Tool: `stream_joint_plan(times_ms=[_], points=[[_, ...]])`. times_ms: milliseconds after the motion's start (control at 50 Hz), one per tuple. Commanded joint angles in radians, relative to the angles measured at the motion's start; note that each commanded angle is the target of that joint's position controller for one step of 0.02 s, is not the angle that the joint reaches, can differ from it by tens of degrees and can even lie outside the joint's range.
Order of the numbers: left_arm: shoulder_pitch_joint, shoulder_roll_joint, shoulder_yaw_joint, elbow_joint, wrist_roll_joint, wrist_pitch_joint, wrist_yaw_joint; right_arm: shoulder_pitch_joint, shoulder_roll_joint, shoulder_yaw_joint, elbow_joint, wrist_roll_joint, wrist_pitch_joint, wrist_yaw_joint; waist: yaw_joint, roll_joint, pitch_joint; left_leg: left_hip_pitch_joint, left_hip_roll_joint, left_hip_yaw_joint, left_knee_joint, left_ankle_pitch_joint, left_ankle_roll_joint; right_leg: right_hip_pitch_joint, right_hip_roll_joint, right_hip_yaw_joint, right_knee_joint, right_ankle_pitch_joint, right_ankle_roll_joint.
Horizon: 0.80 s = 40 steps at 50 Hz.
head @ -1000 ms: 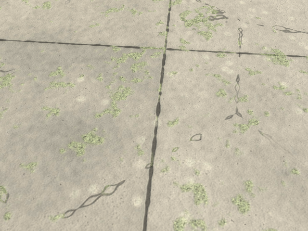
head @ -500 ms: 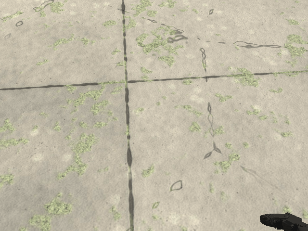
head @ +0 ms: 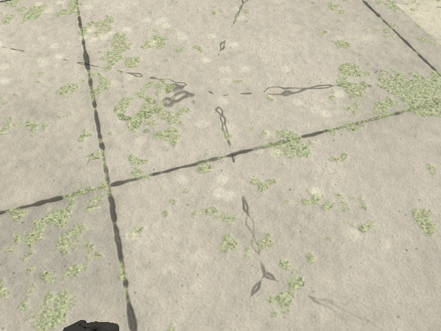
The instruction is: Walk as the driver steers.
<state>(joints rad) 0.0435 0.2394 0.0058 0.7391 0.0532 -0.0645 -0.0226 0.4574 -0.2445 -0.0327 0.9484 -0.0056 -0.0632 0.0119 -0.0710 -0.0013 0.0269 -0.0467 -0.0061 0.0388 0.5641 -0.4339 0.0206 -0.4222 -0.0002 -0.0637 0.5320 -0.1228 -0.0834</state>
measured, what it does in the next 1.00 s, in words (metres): walks ahead, turning left: left foot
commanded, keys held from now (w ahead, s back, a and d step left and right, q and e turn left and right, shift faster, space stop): w+q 0.74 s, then w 0.26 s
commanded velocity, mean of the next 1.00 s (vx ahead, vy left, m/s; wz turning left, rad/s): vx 0.50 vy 0.00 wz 0.38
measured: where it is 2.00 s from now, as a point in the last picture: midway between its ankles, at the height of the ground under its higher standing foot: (131, 187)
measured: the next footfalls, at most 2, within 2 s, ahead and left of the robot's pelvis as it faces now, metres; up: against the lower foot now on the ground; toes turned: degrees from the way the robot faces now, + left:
left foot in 0.52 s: +0.39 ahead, +0.12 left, +0.00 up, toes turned +18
right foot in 1.06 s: +0.75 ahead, +0.08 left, +0.00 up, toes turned +25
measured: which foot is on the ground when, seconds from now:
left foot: up 0.00-0.50, down 0.52-1.00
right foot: down 0.00-0.54, up 0.56-1.00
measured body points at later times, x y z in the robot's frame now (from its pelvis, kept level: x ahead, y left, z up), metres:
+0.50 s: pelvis +0.25 +0.02 +0.00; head +0.28 +0.03 +0.44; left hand +0.16 +0.26 -0.15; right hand +0.49 -0.16 -0.11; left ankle +0.35 +0.11 -0.72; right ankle +0.09 -0.09 -0.72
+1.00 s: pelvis +0.52 +0.09 +0.01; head +0.54 +0.11 +0.46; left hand +0.60 +0.39 -0.09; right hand +0.61 -0.17 -0.12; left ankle +0.36 +0.11 -0.73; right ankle +0.71 +0.05 -0.70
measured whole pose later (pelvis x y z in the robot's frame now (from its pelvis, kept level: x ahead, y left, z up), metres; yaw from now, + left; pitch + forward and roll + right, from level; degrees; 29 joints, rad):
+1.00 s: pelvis +0.52 +0.09 +0.01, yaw +26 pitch +1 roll +1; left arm 0.06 0.24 0.02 0.75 0.03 -0.04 -0.03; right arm 0.43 -0.26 -0.06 0.91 -0.02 -0.06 -0.01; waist -0.08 -0.03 0.04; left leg 0.08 -0.13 -0.13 0.24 -0.33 0.10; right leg -0.56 -0.05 -0.02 0.59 -0.05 -0.01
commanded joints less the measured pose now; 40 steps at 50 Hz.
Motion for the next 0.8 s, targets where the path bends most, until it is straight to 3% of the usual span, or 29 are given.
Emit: stream_joint_plan(times_ms=[20, 40, 60, 80, 100, 140, 200, 320, 400, 460, 480, 500, 520, 540, 560, 580, 600, 620, 660, 680, 740, 800], points=[[0.397, 0.256, 0.087, 0.060, -0.029, 0.009, 0.023, 0.027, -0.136, -0.028, -0.084, -0.010, -0.004, -0.014, 0.175, -0.168, -0.240, -0.605, -0.021, -0.064, 0.647, -0.082, 0.048, 0.653, -0.421, 0.705, -0.265, -0.256, -0.201], [0.305, 0.189, 0.069, 0.048, -0.033, 0.009, 0.021, -0.033, -0.136, -0.032, -0.093, -0.009, -0.004, -0.009, 0.137, -0.103, -0.108, -0.628, 0.028, -0.098, 0.653, -0.001, 0.059, 0.539, -0.372, 0.547, -0.273, -0.225, -0.175], [0.251, 0.134, 0.055, 0.046, -0.031, 0.000, 0.017, -0.064, -0.109, -0.026, -0.094, -0.003, -0.005, -0.003, 0.114, -0.073, -0.047, -0.595, 0.060, -0.100, 0.603, 0.068, 0.058, 0.430, -0.324, 0.429, -0.311, -0.136, -0.146], [0.224, 0.105, 0.047, 0.048, -0.029, -0.009, 0.018, -0.070, -0.097, -0.027, -0.085, -0.004, 0.003, 0.000, 0.090, -0.078, -0.018, -0.552, 0.078, -0.098, 0.559, 0.100, 0.054, 0.366, -0.281, 0.340, -0.341, -0.083, -0.109], [0.217, 0.087, 0.042, 0.058, -0.030, -0.017, 0.022, -0.054, -0.089, -0.026, -0.074, -0.017, 0.017, 0.006, 0.070, -0.095, -0.005, -0.513, 0.087, -0.098, 0.535, 0.122, 0.043, 0.319, -0.252, 0.274, -0.363, -0.025, -0.085], [0.244, 0.091, 0.044, 0.078, -0.031, -0.035, 0.024, -0.053, -0.070, -0.027, -0.066, -0.022, 0.035, 0.017, 0.056, -0.080, -0.008, -0.499, 0.078, -0.093, 0.536, 0.165, 0.034, 0.304, -0.244, 0.202, -0.387, 0.084, -0.083], [0.283, 0.105, 0.051, 0.106, -0.037, -0.047, 0.026, -0.145, -0.057, -0.030, -0.092, -0.023, 0.046, 0.028, 0.059, -0.057, 0.024, -0.599, 0.091, -0.091, 0.500, 0.263, 0.021, 0.331, -0.241, 0.111, -0.420, 0.141, -0.080], [0.337, 0.099, 0.048, 0.150, -0.038, -0.045, 0.033, -0.354, -0.026, -0.012, -0.165, -0.024, 0.043, 0.044, 0.093, -0.059, 0.069, -0.619, 0.080, -0.009, 0.233, 0.445, 0.014, 0.367, -0.211, -0.052, -0.412, 0.275, -0.055], [0.404, 0.118, 0.052, 0.190, -0.034, -0.035, 0.045, -0.454, -0.026, -0.004, -0.214, -0.028, 0.041, 0.053, 0.120, -0.057, 0.086, -0.593, 0.055, 0.066, 0.094, 0.405, 0.060, 0.480, -0.244, -0.107, -0.357, 0.427, -0.043], [0.389, 0.151, 0.059, 0.198, -0.030, -0.021, 0.056, -0.404, -0.048, -0.014, -0.211, -0.032, 0.043, 0.045, 0.081, -0.089, 0.032, -0.476, -0.021, 0.122, 0.059, 0.267, 0.120, 0.554, -0.259, -0.157, -0.188, 0.825, -0.026], [0.380, 0.167, 0.063, 0.199, -0.027, -0.012, 0.058, -0.338, -0.063, -0.023, -0.195, -0.034, 0.042, 0.040, 0.050, -0.099, -0.010, -0.399, -0.057, 0.134, 0.051, 0.212, 0.146, 0.561, -0.261, -0.169, -0.069, 0.933, -0.025], [0.376, 0.180, 0.067, 0.195, -0.027, -0.002, 0.059, -0.236, -0.086, -0.037, -0.167, -0.036, 0.036, 0.035, 0.008, -0.097, -0.072, -0.272, -0.088, 0.126, 0.012, 0.186, 0.175, 0.529, -0.261, -0.174, 0.099, 0.920, -0.023], [0.356, 0.183, 0.067, 0.180, -0.030, 0.002, 0.056, -0.076, -0.132, -0.061, -0.118, -0.047, 0.029, 0.024, -0.071, -0.050, -0.155, -0.038, -0.067, 0.052, -0.067, 0.204, 0.219, 0.386, -0.241, -0.186, 0.346, 0.733, 0.002], [0.376, 0.100, 0.049, 0.123, -0.047, -0.006, 0.042, -0.001, -0.250, -0.098, -0.113, -0.052, 0.034, 0.006, -0.068, 0.134, -0.262, 0.265, 0.210, -0.353, -0.095, 0.126, 0.330, 0.027, -0.134, -0.195, 0.715, 0.141, 0.052], [0.327, 0.117, 0.057, 0.067, -0.044, -0.016, 0.030, -0.035, -0.297, -0.107, -0.131, -0.019, 0.043, 0.007, -0.034, 0.178, -0.321, 0.367, 0.368, -0.807, -0.250, 0.237, 0.437, -0.232, 0.047, -0.008, 0.935, -0.423, 0.079], [0.219, 0.131, 0.058, 0.045, -0.033, -0.025, 0.025, -0.062, -0.269, -0.102, -0.120, -0.002, 0.050, 0.001, -0.041, 0.052, -0.195, 0.288, 0.330, -0.648, -0.271, 0.262, 0.398, -0.329, -0.032, 0.105, 0.919, -0.322, 0.069], [0.212, 0.120, 0.051, 0.038, -0.042, -0.037, 0.022, -0.113, -0.216, -0.089, -0.118, 0.002, 0.049, -0.006, -0.002, 0.015, -0.083, 0.142, 0.301, -0.531, -0.294, 0.322, 0.357, -0.312, -0.073, 0.097, 0.828, -0.237, 0.066], [0.228, 0.115, 0.053, 0.052, -0.038, -0.037, 0.023, -0.160, -0.172, -0.078, -0.122, 0.000, 0.045, -0.009, 0.047, -0.029, -0.018, 0.025, 0.243, -0.444, -0.314, 0.405, 0.307, -0.254, -0.103, 0.095, 0.731, -0.209, 0.070], [0.269, 0.104, 0.051, 0.061, -0.007, 0.000, 0.021, -0.208, -0.135, -0.063, -0.132, 0.008, 0.030, -0.012, 0.101, -0.005, -0.013, -0.098, 0.165, -0.333, -0.337, 0.521, 0.274, -0.138, -0.121, 0.096, 0.637, -0.196, 0.098], [0.269, 0.098, 0.051, 0.057, -0.001, 0.016, 0.017, -0.196, -0.139, -0.063, -0.131, 0.009, 0.019, -0.009, 0.105, 0.001, -0.024, -0.115, 0.148, -0.317, -0.339, 0.571, 0.277, -0.124, -0.117, 0.085, 0.615, -0.194, 0.110], [0.189, 0.085, 0.048, 0.019, -0.005, 0.035, 0.010, -0.147, -0.176, -0.072, -0.122, 0.007, 0.006, -0.006, 0.091, 0.023, -0.006, -0.146, 0.112, -0.293, -0.366, 0.551, 0.264, -0.165, -0.116, 0.063, 0.497, -0.104, 0.139], [0.074, 0.084, 0.045, -0.015, -0.010, 0.035, 0.006, -0.083, -0.160, -0.067, -0.108, 0.005, 0.005, -0.005, 0.044, 0.051, 0.020, -0.092, 0.102, -0.283, -0.382, 0.543, 0.229, -0.227, -0.116, 0.055, 0.338, 0.025, 0.143]])
Velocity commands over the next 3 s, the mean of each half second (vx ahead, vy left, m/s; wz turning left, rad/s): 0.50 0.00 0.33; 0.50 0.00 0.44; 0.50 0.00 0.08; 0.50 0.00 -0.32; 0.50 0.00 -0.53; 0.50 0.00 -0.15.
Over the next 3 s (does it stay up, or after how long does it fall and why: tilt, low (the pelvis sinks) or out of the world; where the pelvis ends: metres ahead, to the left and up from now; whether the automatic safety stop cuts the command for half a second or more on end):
stays up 1.54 0.40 0.02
